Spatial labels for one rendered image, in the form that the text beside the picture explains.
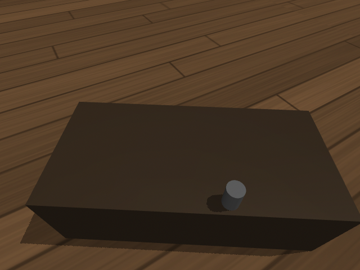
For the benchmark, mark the can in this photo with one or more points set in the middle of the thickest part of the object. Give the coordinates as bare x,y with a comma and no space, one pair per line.
233,195

